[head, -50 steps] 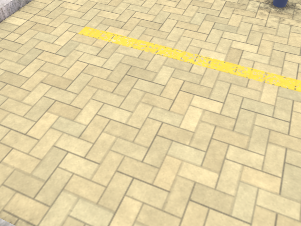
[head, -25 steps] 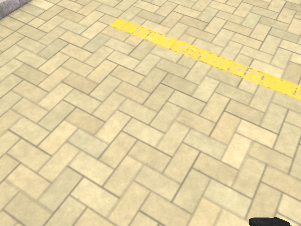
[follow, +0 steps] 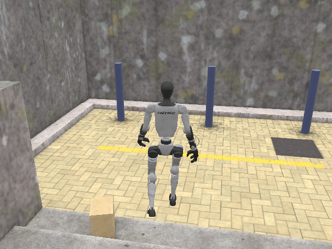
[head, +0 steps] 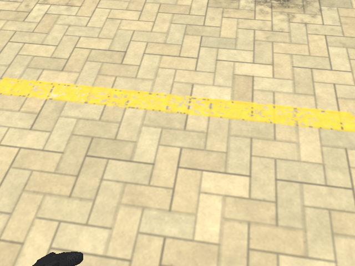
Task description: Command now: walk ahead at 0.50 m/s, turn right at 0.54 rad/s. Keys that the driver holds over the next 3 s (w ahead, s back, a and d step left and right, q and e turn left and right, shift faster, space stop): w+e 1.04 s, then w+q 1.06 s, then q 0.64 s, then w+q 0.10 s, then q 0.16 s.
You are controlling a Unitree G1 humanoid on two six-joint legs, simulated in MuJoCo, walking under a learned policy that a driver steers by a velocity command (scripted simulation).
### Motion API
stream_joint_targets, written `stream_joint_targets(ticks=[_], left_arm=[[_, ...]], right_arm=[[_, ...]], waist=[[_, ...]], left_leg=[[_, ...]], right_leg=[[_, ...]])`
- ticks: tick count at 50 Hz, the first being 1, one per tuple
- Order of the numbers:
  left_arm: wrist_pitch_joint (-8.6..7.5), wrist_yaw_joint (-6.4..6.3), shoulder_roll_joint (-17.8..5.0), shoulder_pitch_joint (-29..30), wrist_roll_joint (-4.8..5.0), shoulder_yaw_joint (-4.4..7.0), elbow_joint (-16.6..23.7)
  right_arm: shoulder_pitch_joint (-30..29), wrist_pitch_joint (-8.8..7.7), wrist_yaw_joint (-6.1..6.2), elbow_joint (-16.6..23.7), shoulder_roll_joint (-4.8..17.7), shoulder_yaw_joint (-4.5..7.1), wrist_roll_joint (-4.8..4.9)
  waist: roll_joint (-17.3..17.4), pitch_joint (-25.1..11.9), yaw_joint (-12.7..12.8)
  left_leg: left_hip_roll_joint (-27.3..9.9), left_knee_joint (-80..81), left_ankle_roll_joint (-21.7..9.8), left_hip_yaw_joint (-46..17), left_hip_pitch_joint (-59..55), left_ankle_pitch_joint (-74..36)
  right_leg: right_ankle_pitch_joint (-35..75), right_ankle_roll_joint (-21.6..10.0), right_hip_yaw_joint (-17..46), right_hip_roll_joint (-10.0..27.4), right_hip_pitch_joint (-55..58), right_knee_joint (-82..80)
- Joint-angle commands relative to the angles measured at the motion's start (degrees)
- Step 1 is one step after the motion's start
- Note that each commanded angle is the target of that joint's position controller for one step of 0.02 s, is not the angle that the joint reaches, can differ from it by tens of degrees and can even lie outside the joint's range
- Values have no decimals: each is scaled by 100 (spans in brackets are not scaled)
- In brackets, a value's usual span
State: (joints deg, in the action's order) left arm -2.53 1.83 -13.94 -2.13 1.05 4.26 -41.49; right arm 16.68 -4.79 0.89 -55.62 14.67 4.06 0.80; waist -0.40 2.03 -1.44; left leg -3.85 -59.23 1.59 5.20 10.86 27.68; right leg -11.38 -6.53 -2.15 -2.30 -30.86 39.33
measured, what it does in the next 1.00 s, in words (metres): walks ahead, turning right: left foot, then right foot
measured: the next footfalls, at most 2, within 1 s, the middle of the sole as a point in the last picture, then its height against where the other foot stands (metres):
left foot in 0.42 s outside the picture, level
right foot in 0.96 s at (260, 226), level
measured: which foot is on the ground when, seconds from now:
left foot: up 0.00-0.40, down 0.42-0.96, up 0.98-1.00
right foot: down 0.00-0.44, up 0.46-0.94, down 0.96-1.00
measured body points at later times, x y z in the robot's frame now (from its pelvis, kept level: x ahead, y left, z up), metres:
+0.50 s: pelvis +0.29 +0.01 +0.01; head +0.32 +0.00 +0.46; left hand +0.40 +0.27 -0.11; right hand +0.44 -0.28 -0.06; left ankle +0.40 +0.09 -0.71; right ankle +0.12 -0.07 -0.65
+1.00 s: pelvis +0.51 -0.13 +0.00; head +0.54 -0.16 +0.45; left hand +0.84 -0.06 -0.07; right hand +0.37 -0.39 -0.12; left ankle +0.42 +0.09 -0.66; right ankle +0.55 -0.25 -0.71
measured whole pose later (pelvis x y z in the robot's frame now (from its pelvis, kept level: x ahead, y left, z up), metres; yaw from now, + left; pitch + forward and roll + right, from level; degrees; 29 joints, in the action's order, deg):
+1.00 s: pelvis +0.51 -0.13 +0.00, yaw -36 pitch +2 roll +1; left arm -1.8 2.2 -16.2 -3.4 1.4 4.4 -35.4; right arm 16.4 -3.5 0.6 -49.6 17.3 4.7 0.7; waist -0.5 3.6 -3.1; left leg -4.8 -48.7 2.2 7.4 6.0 28.8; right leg -9.3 -5.8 -2.3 -1.4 -29.8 36.5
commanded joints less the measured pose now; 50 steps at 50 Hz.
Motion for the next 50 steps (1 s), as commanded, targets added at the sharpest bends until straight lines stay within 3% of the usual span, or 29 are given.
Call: stream_joint_targets(ticks=[1, 2, 3, 4, 7, 11, 15, 18, 20, 21, 22, 23, 24, 25, 26, 27, 28, 30, 32, 36, 39, 43, 45, 46, 47, 48, 49, 50], left_arm=[[-33, -122, -1069, -1902, -68, 327, -140], [-74, -110, -877, -1310, -19, 266, -10], [-95, -104, -708, -931, -20, 215, 61], [-110, -97, -670, -824, -43, 200, 118], [-152, -163, -871, -1049, 2, 248, 65], [-124, -301, -896, -1479, 58, 267, -103], [-100, -302, -875, -1818, 93, 277, -290], [-70, -327, -877, -1907, 83, 293, -315], [-40, -352, -848, -1806, 60, 290, -247], [-59, -332, -696, -1653, 32, 235, -143], [-89, -301, -417, -1569, -55, 128, 6], [-111, -299, -191, -2453, 121, 42, 94], [-97, -326, -789, -2467, 164, 132, -59], [-65, -324, -1067, -1859, 118, 206, 28], [-35, -329, -1019, -1544, 58, 217, 92], [-40, -312, -915, -1336, -7, 224, 183], [-28, -276, -791, -1372, 26, 224, 221], [20, -241, -562, -1390, 84, 188, 273], [54, -232, -464, -1160, 65, 152, 421], [32, -143, -430, -737, 63, 97, 555], [-12, -34, -358, -156, 50, 34, 711], [16, 92, -443, 341, 55, 35, 981], [52, 118, -621, 183, 22, 119, 1031], [75, 115, -767, -173, 9, 202, 970], [90, 94, -987, -1025, 20, 345, 741], [130, -3, -1395, -2096, 20, 542, 447], [93, -60, -2118, -2079, 80, 637, 437], [23, -49, -1752, -2351, 34, 492, 625]], right_arm=[[-701, -510, -144, 860, 747, 102, 173], [-760, -477, -56, 819, 696, 120, 35], [-678, -385, 16, 780, 724, 182, -70], [-574, -280, 26, 819, 700, 208, -79], [-850, -123, 56, 1002, 470, 195, -161], [-1824, -143, 23, 1347, 272, 101, -133], [-2391, -187, -57, 1618, 368, 74, -26], [-2410, -296, -155, 1720, 586, 122, 4], [-1882, -376, -161, 1610, 703, 182, 4], [-1212, -402, -139, 1464, 887, 266, -60], [-220, -392, -104, 1346, 1218, 360, -136], [269, -312, -141, 1135, 1477, 431, -160], [72, -273, -163, 1257, 963, 311, -36], [-226, -230, -133, 1360, 624, 216, -24], [-545, -185, -128, 1401, 558, 165, -67], [-683, -158, -130, 1339, 459, 131, -89], [-714, -164, -125, 1300, 410, 100, -138], [-693, -204, -146, 1209, 406, 112, -106], [-610, -234, -136, 1106, 599, 177, -81], [-548, -188, -92, 1018, 808, 242, -73], [-341, -126, -57, 941, 930, 258, -40], [-57, -9, -41, 830, 1152, 315, 54], [-94, 61, -9, 836, 1325, 363, 107], [-117, 104, 15, 851, 1416, 388, 129], [-215, 150, 41, 882, 1410, 376, 149], [-180, 141, 75, 954, 1226, 295, 62], [317, 12, -18, 1321, 400, 10, -215], [-116, -234, -115, 1405, 699, 6, -42]], waist=[[-568, -1415, 860], [-5, -943, 506], [34, -765, 233], [-23, -729, 70], [-78, -609, 26], [-382, -377, 337], [-501, -228, 558], [-562, -236, 521], [-721, -407, 221], [-655, -849, -106], [-59, -1642, -509], [1948, -2383, -147], [1391, -1974, -195], [825, -1212, -331], [384, -760, -215], [324, -447, -121], [475, -388, 11], [617, -344, 76], [520, -258, 75], [426, -224, -5], [379, -68, -228], [434, 132, -304], [603, -43, -84], [684, -280, 157], [590, -686, 653], [232, -1213, 1113], [-1446, -1648, 479], [-1077, -2565, 828]], left_leg=[[126, -1953, -263, -1021, 4218, -325], [-103, -1359, -238, -981, 3708, -684], [-270, -884, -194, -958, 3127, -872], [-309, -609, -157, -966, 2687, -986], [-140, 288, 42, -827, 2485, -1586], [197, 2091, 97, -826, 2260, -3024], [390, 2919, 51, -917, 1908, -3378], [450, 3323, -95, -1010, 1788, -2784], [502, 3620, -294, -895, 1011, -2534], [269, 3568, -511, -1009, -88, -2613], [-685, 3375, -876, -1901, -1719, -2593], [-1938, 3789, -1835, -4402, -3455, -1506], [-2018, 4035, -1709, -4794, -3204, -262], [-1761, 4174, -1445, -3932, -2442, -326], [-1515, 4309, -1295, -3219, -1646, -1017], [-1316, 4451, -1249, -2761, -1101, -1571], [-1158, 4582, -1176, -2346, -786, -1919], [-1018, 4809, -1210, -1800, -562, -2340], [-1089, 4977, -1290, -1453, -547, -2755], [-981, 5051, -1193, -606, -692, -3427], [-922, 5027, -1057, -119, -796, -3438], [-1184, 4783, -919, 157, -1379, -3835], [-1224, 4174, -799, 388, -1593, -5459], [-1198, 3561, -740, 501, -1612, -6359], [-1038, 2496, -604, 678, -1329, -6678], [-822, 900, -365, 714, -72, -5521], [220, -1241, -9, 462, 2725, -51], [504, -2088, -53, -911, 3473, 702]], right_leg=[[321, -1403, 3661, 1843, 4830, -2152], [1034, -1176, 2969, 1581, 3707, -2178], [1564, -1027, 2466, 1372, 2885, -2270], [1688, -985, 2325, 1239, 2387, -2379], [2100, -985, 1940, 1054, 1813, -2556], [1474, -685, 1688, 701, 1616, -2544], [809, -553, 2084, 798, 1774, -2382], [797, -515, 2576, 972, 2326, -1864], [1252, -394, 2709, 865, 2396, -1376], [1635, -232, 2500, 599, 2109, -661], [787, -6, 1976, 208, 1235, 925], [-2146, 348, 1415, -456, -699, 2573], [-2120, 403, 1499, 49, -1346, 3345], [-1559, 446, 1357, 229, -1533, 3533], [-1125, 471, 1167, 442, -1332, 3430], [-874, 476, 1125, 592, -1234, 3188], [-725, 460, 1088, 740, -1003, 3029], [-629, 476, 918, 841, -923, 2796], [-362, 542, 867, 930, -1152, 2454], [719, 600, 704, 944, -1142, 1301], [1359, 543, 392, 835, -866, 400], [898, 361, 105, 684, -795, -195], [286, 143, -184, 383, -261, -331], [29, 7, -346, 161, 290, -387], [317, -187, -452, -86, 1424, -786], [536, -460, 188, 139, 3252, -880], [92, -1468, 3265, 1719, 5361, -1121], [-769, -1856, 4983, 2194, 5760, -2043]])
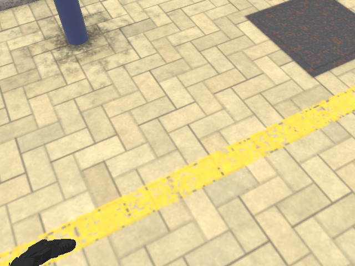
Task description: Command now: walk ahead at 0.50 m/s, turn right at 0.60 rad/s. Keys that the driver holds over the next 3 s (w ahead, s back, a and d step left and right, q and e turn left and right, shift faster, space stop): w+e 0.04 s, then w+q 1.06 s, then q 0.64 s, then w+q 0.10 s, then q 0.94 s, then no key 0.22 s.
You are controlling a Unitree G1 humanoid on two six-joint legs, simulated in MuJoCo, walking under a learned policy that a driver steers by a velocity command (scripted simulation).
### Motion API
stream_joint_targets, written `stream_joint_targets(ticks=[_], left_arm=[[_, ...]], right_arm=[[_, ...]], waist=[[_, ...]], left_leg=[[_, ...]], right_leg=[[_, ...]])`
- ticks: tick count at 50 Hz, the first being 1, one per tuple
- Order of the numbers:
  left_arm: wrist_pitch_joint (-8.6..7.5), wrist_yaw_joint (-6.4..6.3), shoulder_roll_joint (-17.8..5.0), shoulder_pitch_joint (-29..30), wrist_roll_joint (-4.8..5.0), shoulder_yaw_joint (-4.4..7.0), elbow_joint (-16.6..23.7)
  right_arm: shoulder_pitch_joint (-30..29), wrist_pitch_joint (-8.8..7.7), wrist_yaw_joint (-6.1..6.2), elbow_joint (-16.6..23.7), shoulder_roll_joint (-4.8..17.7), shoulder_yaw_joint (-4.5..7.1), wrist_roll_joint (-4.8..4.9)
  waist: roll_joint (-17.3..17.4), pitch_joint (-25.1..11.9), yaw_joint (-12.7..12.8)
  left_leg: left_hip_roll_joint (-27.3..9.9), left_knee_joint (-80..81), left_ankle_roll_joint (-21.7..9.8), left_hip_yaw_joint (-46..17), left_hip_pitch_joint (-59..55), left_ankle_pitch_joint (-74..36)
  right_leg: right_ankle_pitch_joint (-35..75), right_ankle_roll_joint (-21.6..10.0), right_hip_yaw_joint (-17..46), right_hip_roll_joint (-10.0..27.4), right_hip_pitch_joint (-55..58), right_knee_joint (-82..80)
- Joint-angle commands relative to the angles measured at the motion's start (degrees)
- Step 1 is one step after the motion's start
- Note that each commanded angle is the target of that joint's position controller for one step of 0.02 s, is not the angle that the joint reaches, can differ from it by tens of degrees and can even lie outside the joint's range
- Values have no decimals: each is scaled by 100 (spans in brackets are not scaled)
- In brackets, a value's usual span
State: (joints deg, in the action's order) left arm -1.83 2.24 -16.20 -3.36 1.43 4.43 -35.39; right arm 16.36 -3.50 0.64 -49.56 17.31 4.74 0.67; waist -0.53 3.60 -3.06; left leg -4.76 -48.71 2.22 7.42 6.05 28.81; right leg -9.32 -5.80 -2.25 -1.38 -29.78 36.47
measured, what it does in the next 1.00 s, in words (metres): walks ahead, turning left: left foot, then right foot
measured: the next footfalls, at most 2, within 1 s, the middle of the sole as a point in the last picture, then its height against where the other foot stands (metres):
left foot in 0.50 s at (144, 257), level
right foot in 0.98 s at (179, 179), level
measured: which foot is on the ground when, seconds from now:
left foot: up 0.00-0.48, down 0.50-0.98, up 1.00-1.00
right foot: down 0.00-0.50, up 0.52-0.96, down 0.98-1.00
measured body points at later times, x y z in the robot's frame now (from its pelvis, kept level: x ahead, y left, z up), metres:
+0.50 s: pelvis +0.29 +0.03 +0.00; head +0.32 +0.03 +0.45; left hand +0.31 +0.32 -0.12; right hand +0.51 -0.20 -0.09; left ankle +0.42 +0.13 -0.72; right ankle +0.11 -0.08 -0.71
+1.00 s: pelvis +0.58 +0.05 +0.01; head +0.61 +0.06 +0.46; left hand +0.71 +0.36 -0.05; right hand +0.74 -0.21 -0.11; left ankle +0.42 +0.13 -0.71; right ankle +0.73 -0.02 -0.72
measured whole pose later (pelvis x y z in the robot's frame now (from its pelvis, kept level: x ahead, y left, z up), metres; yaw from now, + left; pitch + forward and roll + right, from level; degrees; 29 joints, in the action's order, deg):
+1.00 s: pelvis +0.58 +0.05 +0.01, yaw +22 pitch +3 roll +0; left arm -7.1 0.7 -15.6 -3.1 -0.5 2.3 -37.8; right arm 21.2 -1.3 0.7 -41.4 17.9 4.5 1.3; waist 1.0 -0.4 -4.0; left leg 5.6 -38.1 -2.7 -13.5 8.7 27.8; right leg -5.2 -0.4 2.7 -1.7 -26.7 28.9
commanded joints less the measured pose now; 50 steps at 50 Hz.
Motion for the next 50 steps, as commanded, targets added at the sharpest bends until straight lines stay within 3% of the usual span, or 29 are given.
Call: stream_joint_targets(ticks=[1, 2, 3, 4, 6, 9, 13, 18, 21, 23, 24, 25, 26, 27, 28, 29, 30, 31, 32, 35, 37, 40, 43, 45, 47, 48, 49, 50], left_arm=[[-111, -74, -1179, -2030, -65, 365, -41], [-150, -78, -1009, -1671, -31, 308, -21], [-154, -92, -750, -1209, -44, 214, 21], [-171, -110, -551, -927, -120, 129, 94], [-228, -120, -525, -817, -151, 98, 46], [-324, -172, -726, -1031, -164, 128, -185], [-369, -219, -724, -1175, -179, 92, -407], [-349, -219, -825, -1533, -153, 124, -754], [-228, -266, -877, -1600, -122, 152, -864], [-148, -336, -1028, -1436, -107, 189, -816], [-98, -381, -1098, -1368, -105, 201, -790], [-66, -425, -1089, -1275, -94, 181, -756], [-125, -465, -888, -1368, -203, 84, -617], [-295, -313, -162, -2066, -309, -149, -473], [-488, -198, -689, -1489, -154, -70, -490], [-595, -142, -834, -951, 39, -36, -267], [-654, -166, -763, -716, -14, -70, -198], [-652, -206, -792, -622, -148, -31, -179], [-598, -218, -799, -734, -191, -1, -161], [-428, -262, -621, -928, -238, -33, -160], [-391, -282, -465, -582, -260, -103, -63], [-435, -239, -327, 61, -223, -169, 42], [-491, -173, -456, 443, -122, -128, 147], [-536, -135, -620, 436, -98, -52, 164], [-588, -132, -738, 46, -83, 37, 76], [-611, -163, -864, -416, -123, 116, -24], [-631, -214, -1144, -1192, -226, 207, -80], [-553, -226, -1639, -1780, -316, 326, -250]], right_arm=[[-647, -476, -145, 954, 737, 21, 192], [-750, -525, -126, 978, 674, -19, 153], [-653, -501, -91, 843, 679, -5, 23], [-499, -419, -93, 763, 725, 31, -22], [-286, -250, -113, 667, 596, 23, -23], [-601, -109, -89, 742, 389, -48, -35], [-1098, -124, -164, 823, 285, -101, 21], [-1749, -138, -312, 1109, 225, -151, 88], [-1885, -157, -445, 1301, 217, -161, 61], [-1536, -136, -478, 1318, 369, -90, 28], [-1048, -112, -462, 1239, 546, 6, 15], [-216, -99, -414, 1065, 808, 150, 20], [685, -57, -316, 944, 1295, 292, 9], [680, -93, -331, 955, 1554, 318, 59], [896, -65, -307, 977, 1037, 199, 91], [622, -56, -264, 1020, 887, 156, 54], [265, -48, -240, 1114, 853, 141, 40], [-39, -38, -225, 1199, 745, 106, 19], [-191, -38, -201, 1292, 661, 63, -48], [-301, -41, -136, 1336, 699, 80, -10], [-220, -24, -64, 1304, 861, 133, 19], [9, 48, 0, 1224, 901, 157, 72], [318, 116, 15, 1122, 893, 162, 104], [381, 146, 27, 1110, 849, 157, 103], [241, 165, 30, 1159, 803, 159, 79], [197, 155, 19, 1207, 641, 107, 57], [163, 121, -6, 1317, 314, -13, -1], [929, 61, -3, 1476, -53, -133, 98]], waist=[[-716, -1969, 1087], [-324, -1445, 853], [-44, -1091, 564], [-139, -945, 356], [-208, -833, 195], [-185, -511, 268], [-220, -267, 509], [-156, 62, 827], [-199, 51, 812], [-436, -314, 562], [-529, -653, 280], [-411, -1092, -189], [266, -1759, -503], [1598, -2410, 92], [982, -2614, -401], [729, -1772, -423], [119, -1252, -225], [-74, -873, -11], [56, -778, 196], [260, -599, 407], [299, -482, 325], [460, -479, 37], [565, -508, -120], [639, -525, -54], [795, -564, 224], [772, -808, 470], [320, -1480, 826], [-1363, -2214, 590]], left_leg=[[308, -3130, -232, -1246, 4431, 21], [73, -2626, -296, -1221, 4236, -487], [-170, -2140, -251, -1156, 3809, -798], [-334, -1862, -218, -1155, 3336, -985], [-394, -1581, -134, -1045, 2951, -1162], [-424, -920, -15, -990, 3202, -2015], [-266, 433, -116, -929, 3145, -3562], [-3, 1358, -317, -920, 3469, -3649], [162, 1563, -518, -731, 3674, -2850], [497, 1555, -712, -360, 2992, -2210], [726, 1562, -835, -193, 2313, -2016], [879, 1868, -1033, -220, 1069, -2398], [-88, 1823, -1455, -1658, -755, -2949], [-1344, 2303, -2573, -4764, -2765, -2025], [-1285, 2827, -2424, -5104, -3047, -1318], [-1146, 2979, -2192, -4324, -2427, -1438], [-953, 3068, -2057, -3804, -1548, -1905], [-793, 3181, -2004, -3431, -763, -2547], [-661, 3321, -2013, -3212, -249, -2990], [-452, 3530, -2031, -2716, 543, -3598], [-229, 3566, -1892, -2355, 926, -3636], [92, 3410, -1569, -2108, 1156, -3150], [-35, 3137, -1447, -2514, 841, -2623], [-177, 2820, -1356, -2927, 472, -2331], [-188, 2418, -1214, -3163, 380, -2347], [32, 1930, -1048, -3039, 517, -2511], [346, 558, -833, -2614, 1072, -2054], [1153, -1345, -428, -1765, 2984, 176]], right_leg=[[-645, -1600, 4173, 1912, 5195, -1879], [-208, -1391, 3484, 1675, 4326, -1888], [461, -1209, 2831, 1522, 3453, -1928], [1057, -1135, 2426, 1399, 2822, -2055], [1602, -1118, 2022, 1312, 2209, -2298], [1869, -1026, 1366, 1238, 1926, -2617], [1461, -624, 615, 1000, 2041, -2782], [1387, -499, 328, 1355, 2969, -2715], [2416, -384, 207, 1569, 3670, -2246], [4434, -221, 5, 1529, 3811, -1534], [5378, -123, -114, 1450, 3774, -835], [5431, 64, -328, 1248, 3303, 298], [3521, 300, -452, 981, 1892, 2102], [-2113, 657, 127, -308, -644, 3953], [-2257, 556, 991, -104, -1298, 4388], [-1759, 488, 933, 155, -1690, 4246], [-1349, 472, 847, 385, -1562, 3784], [-1158, 536, 785, 525, -1278, 3318], [-1055, 590, 807, 618, -897, 3124], [-915, 851, 634, 675, -625, 2330], [-230, 994, 512, 586, -493, 1526], [1075, 1044, 454, 294, 39, 179], [1293, 1003, 567, 108, 267, -472], [972, 883, 705, 85, 387, -778], [653, 665, 665, 92, 915, -1030], [633, 488, 666, 212, 1663, -1171], [375, 120, 1415, 1061, 2967, -1070], [-509, -843, 3834, 2391, 4861, -1385]])
Over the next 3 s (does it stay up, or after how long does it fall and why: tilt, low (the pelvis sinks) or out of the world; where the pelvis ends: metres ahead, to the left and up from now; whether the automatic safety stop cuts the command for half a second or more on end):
stays up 0.84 0.23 0.02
